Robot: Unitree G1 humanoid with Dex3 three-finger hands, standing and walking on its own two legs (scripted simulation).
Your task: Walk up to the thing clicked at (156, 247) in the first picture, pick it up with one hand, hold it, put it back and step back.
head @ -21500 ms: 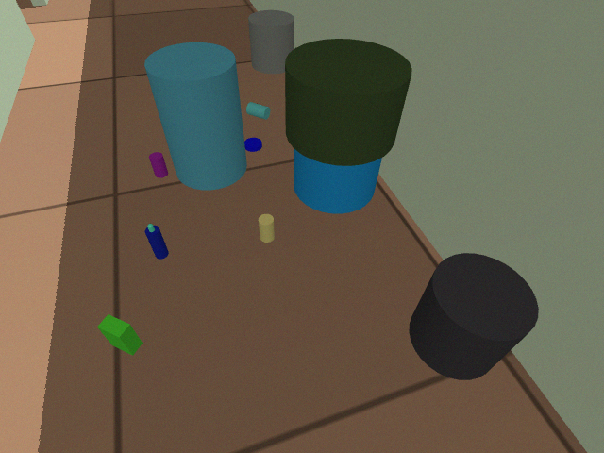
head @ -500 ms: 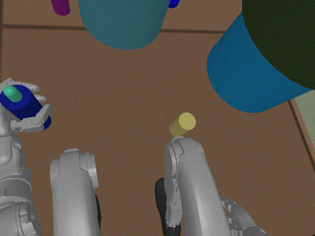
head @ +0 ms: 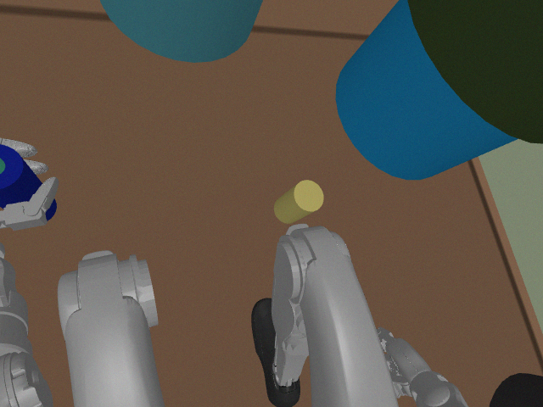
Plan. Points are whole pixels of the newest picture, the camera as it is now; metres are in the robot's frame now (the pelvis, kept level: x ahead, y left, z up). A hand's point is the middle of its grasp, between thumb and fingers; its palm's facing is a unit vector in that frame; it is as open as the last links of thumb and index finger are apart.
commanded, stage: lower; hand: left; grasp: from the side
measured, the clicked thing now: (12, 185) +0.42 +0.27 -0.10
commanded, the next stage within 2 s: loosen in 1.14 s
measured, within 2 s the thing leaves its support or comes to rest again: rests again in 1.68 s
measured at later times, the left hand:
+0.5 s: hand (40, 196) +0.43 +0.26 -0.17, palm faces +0.25 -0.97 -0.01, open 7.2 cm
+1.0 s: hand (50, 199) +0.43 +0.26 -0.20, palm faces +0.27 -0.96 -0.01, open 7.2 cm
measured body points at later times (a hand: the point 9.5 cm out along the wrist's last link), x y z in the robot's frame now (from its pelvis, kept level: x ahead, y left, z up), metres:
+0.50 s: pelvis -0.01 +0.01 -0.02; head +0.23 +0.14 +0.34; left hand +0.41 +0.31 -0.17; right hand +0.13 -0.27 -0.08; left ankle +0.08 +0.13 -0.27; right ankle +0.11 -0.13 -0.27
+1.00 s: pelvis -0.01 +0.02 -0.02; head +0.24 +0.17 +0.31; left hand +0.41 +0.31 -0.20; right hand +0.13 -0.25 -0.06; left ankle +0.08 +0.13 -0.27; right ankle +0.11 -0.13 -0.27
